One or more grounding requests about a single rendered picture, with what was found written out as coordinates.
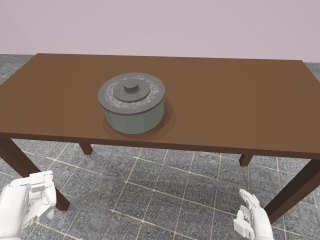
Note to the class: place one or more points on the knob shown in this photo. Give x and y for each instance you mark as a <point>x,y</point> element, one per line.
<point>130,85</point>

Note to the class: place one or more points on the lid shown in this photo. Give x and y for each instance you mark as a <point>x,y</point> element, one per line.
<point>115,99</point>

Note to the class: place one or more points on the table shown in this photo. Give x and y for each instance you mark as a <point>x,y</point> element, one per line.
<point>261,107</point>

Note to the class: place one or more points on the left robot hand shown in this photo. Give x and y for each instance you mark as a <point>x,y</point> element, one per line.
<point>39,191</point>

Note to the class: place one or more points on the right robot hand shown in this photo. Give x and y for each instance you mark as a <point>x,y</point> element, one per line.
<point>257,222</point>

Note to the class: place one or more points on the pot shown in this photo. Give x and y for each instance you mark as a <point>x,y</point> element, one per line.
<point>136,124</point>

